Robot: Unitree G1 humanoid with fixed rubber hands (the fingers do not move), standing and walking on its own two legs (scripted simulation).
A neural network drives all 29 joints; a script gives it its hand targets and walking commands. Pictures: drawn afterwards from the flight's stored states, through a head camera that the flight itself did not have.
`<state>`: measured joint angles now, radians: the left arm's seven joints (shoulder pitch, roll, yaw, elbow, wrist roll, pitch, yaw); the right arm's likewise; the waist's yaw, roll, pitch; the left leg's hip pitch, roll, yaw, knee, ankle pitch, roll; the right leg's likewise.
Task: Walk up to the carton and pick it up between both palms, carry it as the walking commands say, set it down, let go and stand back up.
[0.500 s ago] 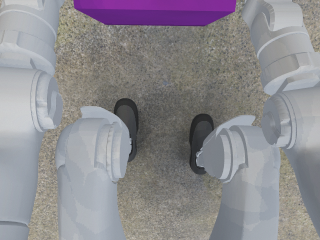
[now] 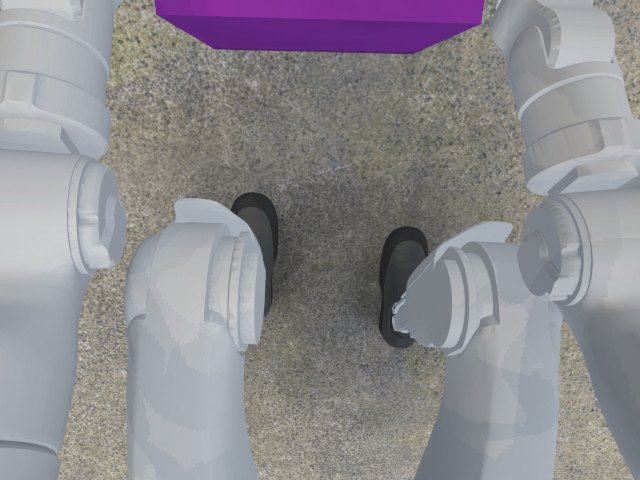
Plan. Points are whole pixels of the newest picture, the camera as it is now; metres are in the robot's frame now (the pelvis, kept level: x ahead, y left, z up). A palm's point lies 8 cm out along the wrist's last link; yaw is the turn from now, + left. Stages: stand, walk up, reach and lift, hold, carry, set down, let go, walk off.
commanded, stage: reach and lift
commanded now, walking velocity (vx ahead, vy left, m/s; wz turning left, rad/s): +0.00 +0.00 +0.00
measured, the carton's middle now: out of the picture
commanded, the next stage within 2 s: none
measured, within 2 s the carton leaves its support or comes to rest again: leaves its support in 0.02 s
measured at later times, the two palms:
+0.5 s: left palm out of the picture +0.54 +0.25 -0.10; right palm out of the picture +0.56 -0.09 -0.10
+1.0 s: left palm out of the picture +0.54 +0.25 -0.03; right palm out of the picture +0.54 -0.09 -0.03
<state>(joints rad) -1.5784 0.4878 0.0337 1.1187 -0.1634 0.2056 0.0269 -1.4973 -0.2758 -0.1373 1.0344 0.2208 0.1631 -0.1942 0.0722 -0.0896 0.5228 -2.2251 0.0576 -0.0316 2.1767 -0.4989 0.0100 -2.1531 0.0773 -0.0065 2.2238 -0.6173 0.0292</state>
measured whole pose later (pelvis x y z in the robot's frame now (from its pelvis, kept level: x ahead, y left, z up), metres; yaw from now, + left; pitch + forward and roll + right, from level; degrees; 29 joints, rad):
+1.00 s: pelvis -0.02 +0.00 +0.08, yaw +4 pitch +27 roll -4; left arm -1.54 0.35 0.22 0.92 0.03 0.31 0.14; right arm -1.35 -0.12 -0.42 0.66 -0.03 0.32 -0.21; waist 0.02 -0.03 0.48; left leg -1.97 -0.05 -0.09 1.92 -0.43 -0.02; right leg -1.85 0.11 0.02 1.96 -0.59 0.07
